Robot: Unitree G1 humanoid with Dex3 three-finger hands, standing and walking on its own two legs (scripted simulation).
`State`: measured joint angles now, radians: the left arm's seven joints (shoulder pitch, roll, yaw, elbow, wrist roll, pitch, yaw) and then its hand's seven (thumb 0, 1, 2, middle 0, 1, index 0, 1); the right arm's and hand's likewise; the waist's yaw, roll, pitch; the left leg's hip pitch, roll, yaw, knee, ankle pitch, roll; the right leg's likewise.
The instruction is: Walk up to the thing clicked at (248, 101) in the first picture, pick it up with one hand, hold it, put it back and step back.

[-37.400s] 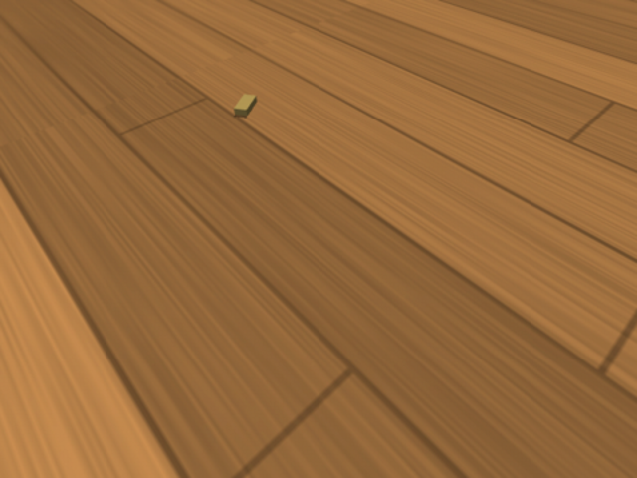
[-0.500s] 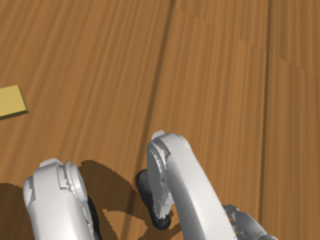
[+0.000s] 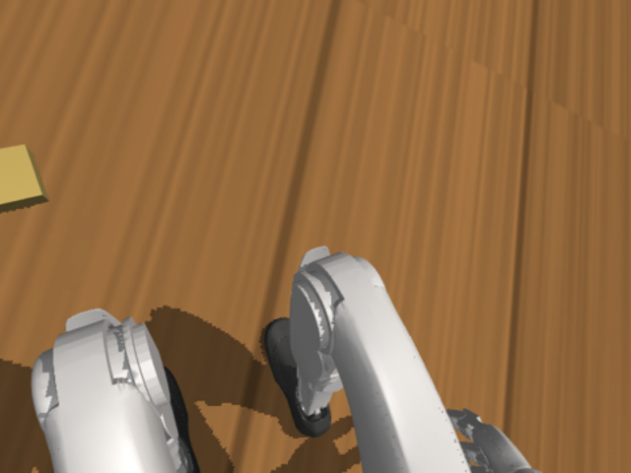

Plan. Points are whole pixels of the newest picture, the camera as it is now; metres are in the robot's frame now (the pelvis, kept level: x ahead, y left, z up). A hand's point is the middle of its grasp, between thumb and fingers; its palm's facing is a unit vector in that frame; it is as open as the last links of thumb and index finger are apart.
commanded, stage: home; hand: left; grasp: from above
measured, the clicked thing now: out of the picture +0.51 +0.33 -0.31
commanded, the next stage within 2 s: none
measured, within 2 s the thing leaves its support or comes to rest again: neither
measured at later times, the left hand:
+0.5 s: hand out of the picture +0.40 +0.34 -0.02, palm faces -0.34 -0.46 -0.82, open 8.7 cm
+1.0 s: hand out of the picture +0.27 +0.25 +0.19, palm faces +0.10 -0.92 -0.38, open 7.4 cm
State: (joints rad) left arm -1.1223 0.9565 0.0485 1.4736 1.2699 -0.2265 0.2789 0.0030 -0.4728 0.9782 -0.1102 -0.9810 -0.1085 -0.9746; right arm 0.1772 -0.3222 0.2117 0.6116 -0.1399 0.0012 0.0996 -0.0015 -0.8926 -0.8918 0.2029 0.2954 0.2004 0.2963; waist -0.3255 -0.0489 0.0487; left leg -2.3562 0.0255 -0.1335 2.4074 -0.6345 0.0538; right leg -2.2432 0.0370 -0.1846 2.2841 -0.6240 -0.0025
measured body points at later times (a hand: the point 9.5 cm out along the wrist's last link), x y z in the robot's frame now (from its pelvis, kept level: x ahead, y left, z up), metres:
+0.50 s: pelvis +0.01 +0.01 +0.10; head +0.22 +0.08 +0.49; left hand +0.41 +0.36 +0.03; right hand +0.13 -0.26 -0.01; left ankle +0.08 +0.11 -0.30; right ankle +0.12 -0.10 -0.30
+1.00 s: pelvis +0.05 +0.00 +0.29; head +0.15 +0.05 +0.72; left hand +0.26 +0.30 +0.22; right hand +0.27 -0.20 +0.20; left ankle +0.08 +0.11 -0.30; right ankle +0.11 -0.10 -0.30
